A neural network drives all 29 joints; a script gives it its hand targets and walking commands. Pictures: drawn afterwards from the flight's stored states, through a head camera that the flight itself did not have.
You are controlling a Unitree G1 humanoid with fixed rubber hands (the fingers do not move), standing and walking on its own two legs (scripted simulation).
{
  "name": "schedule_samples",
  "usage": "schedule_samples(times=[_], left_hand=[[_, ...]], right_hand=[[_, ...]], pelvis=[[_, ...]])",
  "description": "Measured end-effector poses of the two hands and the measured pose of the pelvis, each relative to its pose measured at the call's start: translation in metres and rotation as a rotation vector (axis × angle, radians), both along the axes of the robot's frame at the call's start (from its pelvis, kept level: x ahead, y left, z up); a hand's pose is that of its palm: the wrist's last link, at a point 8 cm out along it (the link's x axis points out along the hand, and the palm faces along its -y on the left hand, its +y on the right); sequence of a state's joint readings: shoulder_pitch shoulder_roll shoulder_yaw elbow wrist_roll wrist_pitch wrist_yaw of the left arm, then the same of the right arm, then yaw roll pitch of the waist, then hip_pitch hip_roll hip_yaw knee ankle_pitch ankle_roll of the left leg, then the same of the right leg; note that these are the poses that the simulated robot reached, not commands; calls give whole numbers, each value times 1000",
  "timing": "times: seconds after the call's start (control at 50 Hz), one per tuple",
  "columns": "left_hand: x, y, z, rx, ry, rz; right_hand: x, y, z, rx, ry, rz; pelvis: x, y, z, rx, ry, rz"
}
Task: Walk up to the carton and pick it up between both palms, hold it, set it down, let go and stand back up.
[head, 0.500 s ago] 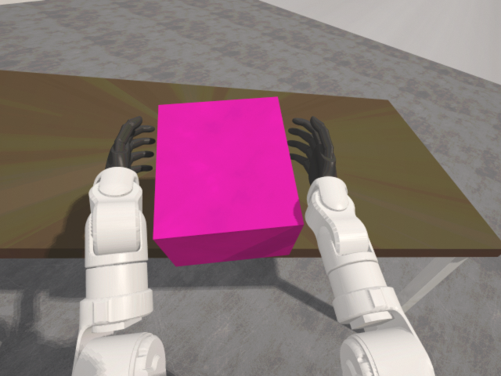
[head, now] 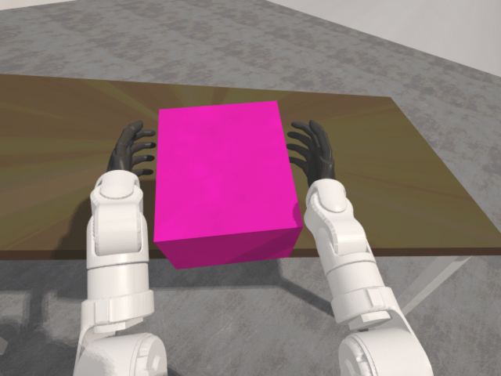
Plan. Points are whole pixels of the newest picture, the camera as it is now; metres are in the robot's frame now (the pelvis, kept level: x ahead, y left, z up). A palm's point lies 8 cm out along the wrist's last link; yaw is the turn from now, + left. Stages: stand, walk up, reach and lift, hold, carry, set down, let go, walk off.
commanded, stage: hold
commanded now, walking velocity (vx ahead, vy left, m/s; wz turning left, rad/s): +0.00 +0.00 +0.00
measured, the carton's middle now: (226, 185) +0.40 +0.00 +0.10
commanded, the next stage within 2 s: set down in 1.08 s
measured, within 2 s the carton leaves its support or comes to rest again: neither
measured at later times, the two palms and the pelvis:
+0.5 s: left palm (107, 168) +0.36 +0.17 +0.18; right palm (310, 161) +0.35 -0.12 +0.19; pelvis +0.00 +0.00 +0.00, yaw +0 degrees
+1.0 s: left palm (119, 168) +0.36 +0.16 +0.18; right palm (318, 164) +0.36 -0.13 +0.19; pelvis +0.00 +0.00 +0.00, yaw -1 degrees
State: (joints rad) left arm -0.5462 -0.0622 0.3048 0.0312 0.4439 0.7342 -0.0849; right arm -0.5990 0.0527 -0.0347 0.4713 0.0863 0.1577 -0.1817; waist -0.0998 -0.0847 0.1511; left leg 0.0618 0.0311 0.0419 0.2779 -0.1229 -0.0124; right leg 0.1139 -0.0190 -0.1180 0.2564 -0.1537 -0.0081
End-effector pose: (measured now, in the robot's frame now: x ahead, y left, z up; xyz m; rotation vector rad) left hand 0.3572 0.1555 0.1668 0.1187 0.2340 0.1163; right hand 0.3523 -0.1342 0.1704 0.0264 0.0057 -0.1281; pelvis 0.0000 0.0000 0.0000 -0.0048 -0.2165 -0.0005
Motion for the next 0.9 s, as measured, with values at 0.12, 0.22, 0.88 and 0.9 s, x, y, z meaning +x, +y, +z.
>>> schedule_samples(times=[0.12, 0.22, 0.88, 0.9], left_hand=[[1, -10, -1, 0, -12, -18], [1, -12, 4, -13, -21, -12], [0, 4, 6, -16, -19, -3], [0, 4, 7, -15, -21, -1]], right_hand=[[-5, -10, -5, -3, -8, -20], [-6, -11, 2, -12, -17, -24], [0, 4, 11, -39, -18, -4], [1, 4, 12, -39, -20, -2]], pelvis=[[-1, -2, 0, -1, 1, -6], [-2, -4, 0, 1, -2, -15], [-3, 9, 0, -3, 6, -19], [-3, 8, 0, -2, 7, -19]])
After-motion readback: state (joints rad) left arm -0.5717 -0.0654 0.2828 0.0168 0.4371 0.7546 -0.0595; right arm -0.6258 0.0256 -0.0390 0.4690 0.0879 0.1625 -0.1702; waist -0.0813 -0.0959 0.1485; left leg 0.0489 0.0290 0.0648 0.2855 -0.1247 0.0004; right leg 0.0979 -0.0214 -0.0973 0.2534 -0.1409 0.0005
